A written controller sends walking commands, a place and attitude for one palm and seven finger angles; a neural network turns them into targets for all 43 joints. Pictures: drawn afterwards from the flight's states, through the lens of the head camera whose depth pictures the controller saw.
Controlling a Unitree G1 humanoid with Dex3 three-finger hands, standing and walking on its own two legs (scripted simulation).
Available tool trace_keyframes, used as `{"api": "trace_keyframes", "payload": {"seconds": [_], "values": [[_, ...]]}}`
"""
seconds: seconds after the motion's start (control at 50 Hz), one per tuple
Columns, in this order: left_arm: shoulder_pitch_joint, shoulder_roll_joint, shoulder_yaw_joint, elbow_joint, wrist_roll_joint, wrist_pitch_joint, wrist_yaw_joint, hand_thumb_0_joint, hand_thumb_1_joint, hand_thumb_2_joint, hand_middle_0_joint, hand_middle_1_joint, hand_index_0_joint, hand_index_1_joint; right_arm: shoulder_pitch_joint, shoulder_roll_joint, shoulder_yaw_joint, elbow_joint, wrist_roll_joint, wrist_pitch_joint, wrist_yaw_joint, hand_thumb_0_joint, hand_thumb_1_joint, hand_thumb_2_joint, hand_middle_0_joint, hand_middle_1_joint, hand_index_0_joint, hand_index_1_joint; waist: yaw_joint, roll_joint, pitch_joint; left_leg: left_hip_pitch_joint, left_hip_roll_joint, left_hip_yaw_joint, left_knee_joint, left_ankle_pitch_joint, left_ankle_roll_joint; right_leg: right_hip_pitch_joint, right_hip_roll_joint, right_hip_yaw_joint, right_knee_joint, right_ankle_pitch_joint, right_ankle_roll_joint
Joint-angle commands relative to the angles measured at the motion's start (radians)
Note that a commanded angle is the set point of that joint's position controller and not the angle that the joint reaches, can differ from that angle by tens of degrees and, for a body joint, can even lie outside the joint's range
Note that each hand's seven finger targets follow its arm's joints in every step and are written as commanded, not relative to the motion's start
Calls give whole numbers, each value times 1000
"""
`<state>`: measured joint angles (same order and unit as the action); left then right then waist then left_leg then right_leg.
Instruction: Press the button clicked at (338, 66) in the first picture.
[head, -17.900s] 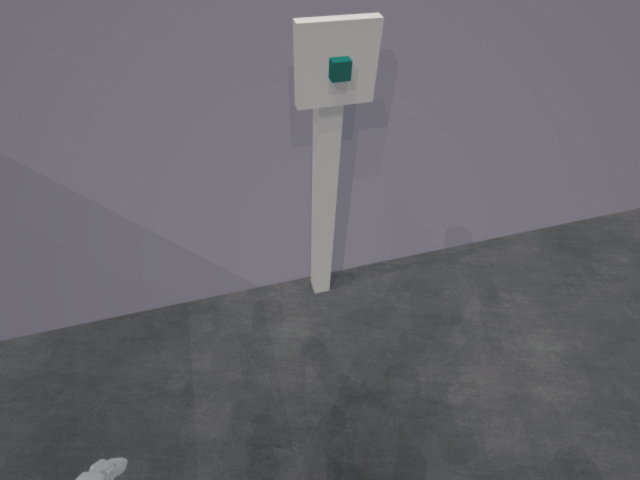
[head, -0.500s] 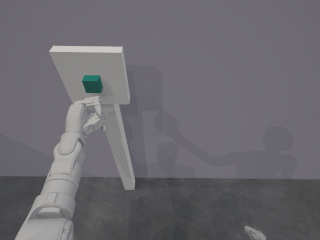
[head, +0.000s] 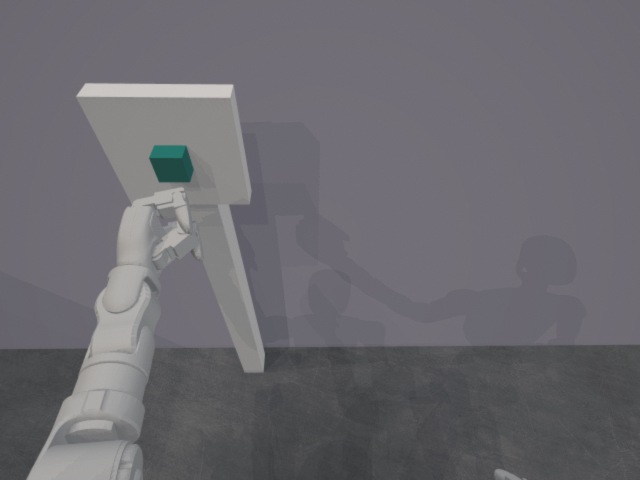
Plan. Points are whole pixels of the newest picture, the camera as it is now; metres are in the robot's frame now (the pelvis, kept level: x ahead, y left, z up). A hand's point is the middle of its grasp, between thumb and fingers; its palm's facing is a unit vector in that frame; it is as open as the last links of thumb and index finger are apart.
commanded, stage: aim a knuckle at the button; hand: left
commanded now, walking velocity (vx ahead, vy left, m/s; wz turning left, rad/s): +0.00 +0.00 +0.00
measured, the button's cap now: (173, 162) +0.49 +0.21 +0.13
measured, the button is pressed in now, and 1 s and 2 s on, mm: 0 5 0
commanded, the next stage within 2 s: press the button with the knuckle in 0.06 s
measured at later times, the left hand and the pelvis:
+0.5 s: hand (197, 221) +0.41 +0.17 +0.10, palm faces +0.05 -1.00 -0.01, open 3.1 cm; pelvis -0.01 +0.00 +0.00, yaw +1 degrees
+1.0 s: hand (203, 199) +0.44 +0.16 +0.11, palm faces +0.04 -1.00 +0.00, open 3.3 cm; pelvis -0.02 +0.00 -0.01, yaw +1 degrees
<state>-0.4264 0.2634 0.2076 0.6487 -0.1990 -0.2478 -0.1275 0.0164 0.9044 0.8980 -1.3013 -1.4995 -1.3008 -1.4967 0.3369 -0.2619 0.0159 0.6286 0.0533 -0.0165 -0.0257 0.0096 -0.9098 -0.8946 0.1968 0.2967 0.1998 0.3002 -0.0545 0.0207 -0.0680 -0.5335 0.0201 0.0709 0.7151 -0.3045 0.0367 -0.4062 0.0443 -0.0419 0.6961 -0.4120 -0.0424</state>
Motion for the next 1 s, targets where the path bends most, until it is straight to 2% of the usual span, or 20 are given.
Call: {"api": "trace_keyframes", "payload": {"seconds": [0.0,0.04,0.08,0.16,0.24,0.26,0.28,0.36,0.38,0.42,0.52,0.56,0.6,0.64,0.66,0.68,0.7,0.88,0.94,0.98], "values": [[-433,180,19,-310,3,-100,12,0,900,900,-1300,-1500,-1300,-1500,-24,-137,-57,-112,-2,-53,-8,0,-900,-900,200,300,200,300,-6,52,-341,373,-4,-93,-41,292,7,-64,-3,35,-87,390,27],[-380,192,32,-269,5,-70,14,0,900,900,-1300,-1500,-1300,-1500,-25,-141,-57,-110,0,-47,-10,0,-900,-900,200,300,200,300,-4,28,-302,348,-4,-91,-47,276,8,-62,-4,34,-97,387,29],[-380,153,-4,-228,5,-39,12,0,900,900,-1300,-1500,-1300,-1500,-29,-139,-52,-112,2,-44,-10,0,-900,-900,200,300,200,300,-13,3,-257,316,-7,-93,-54,245,10,-64,-5,30,-106,365,28],[-369,152,14,-228,-9,-7,18,0,900,900,-1300,-1500,-1300,-1500,-39,-139,-53,-124,3,-41,-11,0,-900,-900,200,300,200,300,1,-21,-271,320,-8,-89,-62,247,9,-53,-7,28,-111,372,30],[-423,180,35,-225,0,-30,33,0,900,900,-1300,-1500,-1300,-1500,-38,-137,-48,-121,-1,-41,-13,0,-900,-900,200,300,200,300,-2,-28,-262,307,-10,-88,-57,238,10,-55,-8,35,-107,369,30],[-460,149,0,-226,5,-38,31,0,900,900,-1300,-1500,-1300,-1500,-39,-133,-46,-119,-1,-41,-12,0,-900,-900,200,300,200,300,-17,-23,-250,308,-10,-88,-57,232,10,-67,-8,32,-106,359,30],[-477,163,10,-219,10,-47,37,0,900,900,-1300,-1500,-1300,-1500,-33,-134,-48,-116,-3,-42,-11,0,-900,-900,200,300,200,300,-19,-32,-248,305,-9,-91,-50,229,12,-69,-7,35,-105,356,30],[-520,186,19,-140,20,-55,30,0,900,900,-1300,-1500,-1300,-1500,-30,-137,-43,-104,-3,-37,-11,0,-900,-900,200,300,200,300,-22,9,-245,293,-13,-90,-46,191,8,-92,-10,42,-109,320,29],[-547,201,27,-111,19,-52,28,0,900,900,-1300,-1500,-1300,-1500,-22,-140,-41,-99,-4,-34,-13,0,-900,-900,200,300,200,300,-34,-34,-237,267,-14,-92,-45,163,13,-87,-10,45,-114,298,33],[-616,217,31,-59,19,-48,19,0,900,900,-1300,-1500,-1300,-1500,-20,-142,-41,-91,-1,-30,-20,0,-900,-900,200,300,200,300,-42,-28,-228,254,-15,-91,-48,133,12,-99,-13,52,-121,273,35],[-702,194,14,-34,17,-84,9,0,900,900,-1300,-1500,-1300,-1500,4,-142,-46,-78,-5,-38,-17,0,-900,-900,200,300,200,300,-43,52,-330,329,-11,-108,-34,174,5,-130,-6,40,-97,269,25],[-679,222,45,1,15,-95,9,0,900,900,-1300,-1500,-1300,-1500,19,-149,-50,-72,-7,-39,-13,0,-900,-900,200,300,200,300,-35,35,-347,321,-10,-108,-25,195,4,-121,-4,39,-90,289,23],[-674,245,70,70,15,-92,6,0,900,900,-1300,-1500,-1300,-1500,35,-154,-50,-66,-8,-33,-12,0,-900,-900,200,300,200,300,-40,-34,-327,271,-11,-101,-23,190,10,-103,-3,44,-90,308,31],[-689,267,83,112,20,-84,4,0,900,900,-1300,-1500,-1300,-1500,46,-155,-49,-66,-9,-25,-13,0,-900,-900,200,300,200,300,-39,-49,-302,220,-16,-91,-25,177,14,-86,-7,50,-90,324,36],[-704,238,52,113,26,-81,0,0,900,900,-1300,-1500,-1300,-1500,46,-153,-50,-70,-7,-24,-11,0,-900,-900,200,300,200,300,-47,-21,-290,225,-17,-88,-24,176,14,-103,-7,50,-91,321,35],[-718,256,77,122,26,-85,4,0,900,900,-1300,-1500,-1300,-1500,57,-154,-51,-67,-11,-22,-9,0,-900,-900,200,300,200,300,-44,-44,-292,219,-17,-92,-21,185,16,-96,-6,46,-87,326,33],[-711,282,97,120,30,-88,5,0,900,900,-1300,-1500,-1300,-1500,57,-156,-54,-70,-9,-20,-8,0,-900,-900,200,300,200,300,-36,-19,-306,221,-16,-83,-18,186,15,-96,-5,54,-87,331,36],[-837,285,83,159,45,-113,9,0,900,900,-1300,-1500,-1300,-1500,95,-156,-54,-53,-15,-9,-8,0,-900,-900,200,300,200,300,-74,19,-296,229,-12,-93,-8,147,16,-161,1,52,-89,261,34],[-867,329,116,197,49,-116,13,0,900,900,-1300,-1500,-1300,-1500,106,-163,-55,-43,-17,-8,-10,0,-900,-900,200,300,200,300,-74,-1,-302,206,-10,-99,-9,121,16,-160,1,58,-90,236,36],[-908,293,81,201,53,-123,14,0,900,900,-1300,-1500,-1300,-1500,108,-161,-54,-41,-17,-10,-9,0,-900,-900,200,300,200,300,-94,8,-297,218,-10,-105,-5,111,16,-188,2,53,-88,215,35]]}}
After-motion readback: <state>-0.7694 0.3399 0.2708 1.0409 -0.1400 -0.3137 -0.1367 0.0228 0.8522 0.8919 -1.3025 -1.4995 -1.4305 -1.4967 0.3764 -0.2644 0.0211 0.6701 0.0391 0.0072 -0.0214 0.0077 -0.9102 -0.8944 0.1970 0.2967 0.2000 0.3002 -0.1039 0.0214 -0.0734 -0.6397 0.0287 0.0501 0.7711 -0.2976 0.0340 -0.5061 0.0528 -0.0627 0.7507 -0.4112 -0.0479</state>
